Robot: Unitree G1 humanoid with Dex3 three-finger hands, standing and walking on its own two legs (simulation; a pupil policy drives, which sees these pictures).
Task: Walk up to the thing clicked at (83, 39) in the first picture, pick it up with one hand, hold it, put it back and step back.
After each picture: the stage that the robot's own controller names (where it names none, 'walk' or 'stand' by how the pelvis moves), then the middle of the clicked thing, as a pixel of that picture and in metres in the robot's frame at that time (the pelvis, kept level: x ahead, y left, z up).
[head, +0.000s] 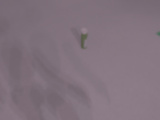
stand; (84, 38) +1.32 -0.01 -0.65
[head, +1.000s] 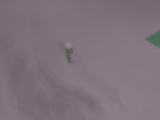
walk; (69, 53) +1.18 +0.22 -0.63
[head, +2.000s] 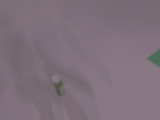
walk; (58, 85) +0.72 +0.28 -0.65
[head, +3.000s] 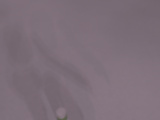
walk; (62, 119) +0.47 +0.16 -0.63
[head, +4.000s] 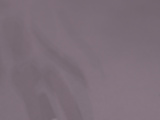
stand; out of the picture +0.38 +0.19 -0.65
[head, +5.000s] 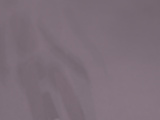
stand; out of the picture +0.37 +0.18 -0.65
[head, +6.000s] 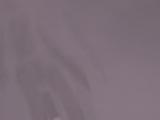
stand; out of the picture +0.39 +0.19 -0.66
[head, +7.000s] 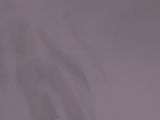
stand; out of the picture +0.37 +0.19 -0.66
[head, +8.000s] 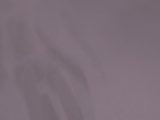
stand; out of the picture +0.37 +0.19 -0.66
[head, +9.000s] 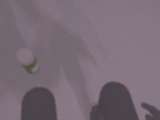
go down; (29, 62) +0.44 +0.20 -0.33
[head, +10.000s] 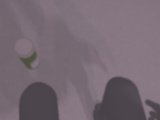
go down; (28, 56) +0.45 +0.20 -0.27
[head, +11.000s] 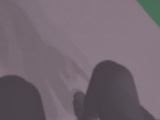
close in; out of the picture +0.45 +0.23 -0.17
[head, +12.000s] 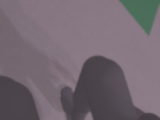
close; out of the picture +0.44 +0.25 -0.16
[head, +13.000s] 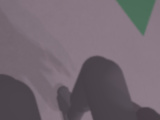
lift; out of the picture +0.43 +0.25 -0.17
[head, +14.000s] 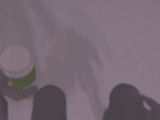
lift; (23, 77) +0.32 +0.20 -0.02
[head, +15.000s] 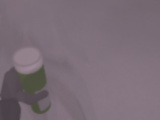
hold; (35, 85) +0.31 +0.16 +0.07
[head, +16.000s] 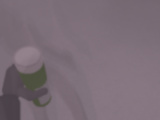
hold; (36, 81) +0.33 +0.16 +0.04
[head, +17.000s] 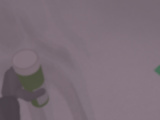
crouch; (34, 82) +0.34 +0.16 +0.00
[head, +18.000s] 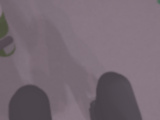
lower; out of the picture +0.49 +0.21 -0.03
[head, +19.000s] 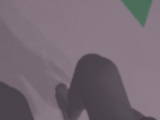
lower; out of the picture +0.47 +0.26 -0.16
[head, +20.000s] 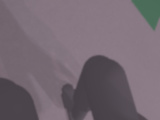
lower; out of the picture +0.45 +0.25 -0.16
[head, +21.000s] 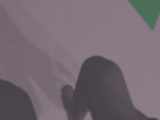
lower; out of the picture +0.45 +0.24 -0.16
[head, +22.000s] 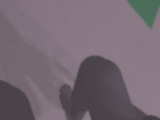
lower; out of the picture +0.44 +0.25 -0.16
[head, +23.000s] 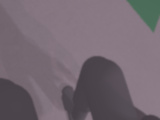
draw back; out of the picture +0.44 +0.23 -0.16
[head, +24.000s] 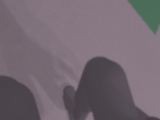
rise; out of the picture +0.43 +0.23 -0.17
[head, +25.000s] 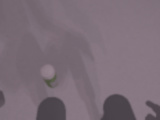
walk; (50, 77) +0.43 +0.16 -0.40
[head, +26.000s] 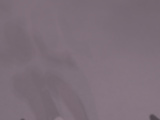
stand; out of the picture +0.38 +0.15 -0.59
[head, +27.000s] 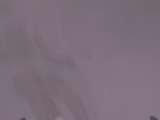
stand; out of the picture +0.38 +0.16 -0.60
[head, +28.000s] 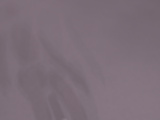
stand; out of the picture +0.39 +0.14 -0.64
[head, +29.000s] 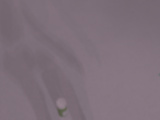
walk; (62, 108) +0.42 +0.11 -0.64
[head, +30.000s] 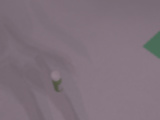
walk; (57, 82) +0.60 +0.19 -0.63
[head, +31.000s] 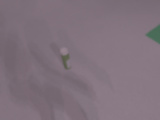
stand; (66, 59) +0.94 +0.24 -0.64
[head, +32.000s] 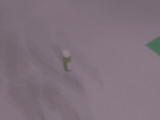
stand; (67, 61) +0.97 +0.16 -0.65
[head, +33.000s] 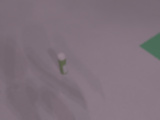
stand; (62, 64) +0.98 +0.20 -0.66
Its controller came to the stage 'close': yes
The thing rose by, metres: 0.69
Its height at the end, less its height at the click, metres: +0.00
